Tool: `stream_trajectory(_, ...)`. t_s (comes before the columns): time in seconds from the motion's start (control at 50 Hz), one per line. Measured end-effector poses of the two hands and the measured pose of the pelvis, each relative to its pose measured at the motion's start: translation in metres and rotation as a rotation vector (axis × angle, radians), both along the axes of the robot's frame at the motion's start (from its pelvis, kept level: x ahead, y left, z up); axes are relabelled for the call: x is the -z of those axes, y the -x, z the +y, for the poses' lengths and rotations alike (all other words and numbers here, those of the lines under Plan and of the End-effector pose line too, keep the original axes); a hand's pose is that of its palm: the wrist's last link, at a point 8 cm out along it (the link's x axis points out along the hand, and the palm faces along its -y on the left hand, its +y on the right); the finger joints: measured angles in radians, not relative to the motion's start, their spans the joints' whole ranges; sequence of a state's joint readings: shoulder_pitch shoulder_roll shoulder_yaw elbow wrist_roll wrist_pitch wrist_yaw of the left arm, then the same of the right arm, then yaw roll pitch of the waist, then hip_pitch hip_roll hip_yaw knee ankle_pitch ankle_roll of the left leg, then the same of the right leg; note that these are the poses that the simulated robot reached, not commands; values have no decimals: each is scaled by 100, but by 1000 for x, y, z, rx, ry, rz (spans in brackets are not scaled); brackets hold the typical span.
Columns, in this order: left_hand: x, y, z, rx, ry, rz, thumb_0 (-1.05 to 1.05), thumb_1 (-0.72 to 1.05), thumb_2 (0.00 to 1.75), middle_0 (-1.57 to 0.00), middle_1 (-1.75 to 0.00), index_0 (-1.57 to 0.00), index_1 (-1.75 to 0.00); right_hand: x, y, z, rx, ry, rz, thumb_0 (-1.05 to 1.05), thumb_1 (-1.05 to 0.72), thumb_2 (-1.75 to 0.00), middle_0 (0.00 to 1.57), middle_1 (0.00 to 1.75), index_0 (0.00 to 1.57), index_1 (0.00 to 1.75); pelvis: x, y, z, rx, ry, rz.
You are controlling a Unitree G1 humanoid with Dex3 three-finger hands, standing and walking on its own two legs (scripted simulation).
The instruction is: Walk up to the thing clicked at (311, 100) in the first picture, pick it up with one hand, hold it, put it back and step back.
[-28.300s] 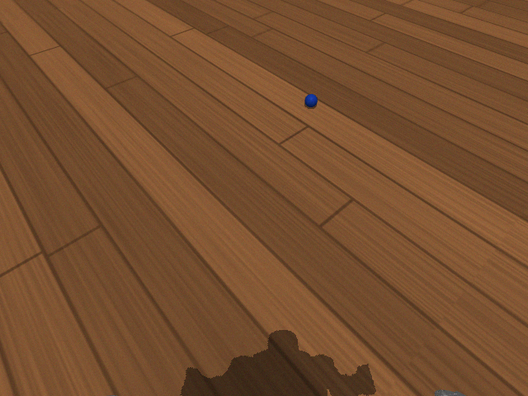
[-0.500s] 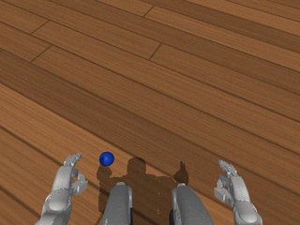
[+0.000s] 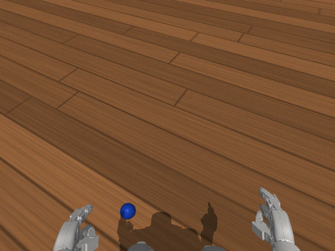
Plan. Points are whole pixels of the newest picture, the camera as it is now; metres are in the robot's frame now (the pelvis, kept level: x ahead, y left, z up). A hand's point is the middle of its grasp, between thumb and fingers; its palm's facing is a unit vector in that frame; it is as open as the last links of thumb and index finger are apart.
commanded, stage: home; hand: left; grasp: from above
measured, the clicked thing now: (127, 211) +0.41 +0.23 -0.67
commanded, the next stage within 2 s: stand in 1.80 s
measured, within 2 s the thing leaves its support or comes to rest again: neither
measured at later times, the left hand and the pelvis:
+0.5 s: hand (96, 240) +0.16 +0.18 -0.04, palm faces +0.04 -0.98 -0.21, open 7.6 cm; pelvis +0.00 +0.00 +0.00, yaw +0 degrees
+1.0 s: hand (94, 245) +0.15 +0.18 -0.04, palm faces +0.04 -0.98 -0.21, open 7.5 cm; pelvis -0.01 +0.00 +0.00, yaw +0 degrees
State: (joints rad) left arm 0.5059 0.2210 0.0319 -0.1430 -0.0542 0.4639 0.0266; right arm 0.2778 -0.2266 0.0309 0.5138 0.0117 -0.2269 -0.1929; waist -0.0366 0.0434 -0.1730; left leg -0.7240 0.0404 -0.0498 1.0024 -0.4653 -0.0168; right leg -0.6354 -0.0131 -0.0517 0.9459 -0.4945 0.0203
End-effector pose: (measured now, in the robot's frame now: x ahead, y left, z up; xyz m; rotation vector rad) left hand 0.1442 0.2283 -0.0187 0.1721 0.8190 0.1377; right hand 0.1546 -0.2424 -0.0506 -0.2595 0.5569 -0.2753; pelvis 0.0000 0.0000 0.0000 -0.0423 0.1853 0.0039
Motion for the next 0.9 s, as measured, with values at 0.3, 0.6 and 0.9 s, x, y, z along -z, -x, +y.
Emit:
stream_trajectory(0.3, 1, -2, 0, 5, -4, -5, 1, 90, 90, -20, -30, -20, -30, 6, 3, 7, -21, -12, 24, 1, -90, -90, 20, 30, 20, 30, 0, 0, 0, 0, 0, -14)
stream_trajectory(0.6, 1, 2, 0, 16, 0, -8, 1, 85, 87, -20, -29, -19, -29, 7, 19, 2, 10, -2, 36, 2, -90, -90, 20, 30, 20, 30, -1, 6, 2, 5, 1, -24)
stream_trajectory(0.9, 0, 8, 2, 19, -2, -13, 1, 88, 89, -20, -29, -20, -29, 5, 19, 6, -1, -5, 12, 2, -90, -90, 20, 30, 20, 30, 0, 11, 3, 6, 2, -30)
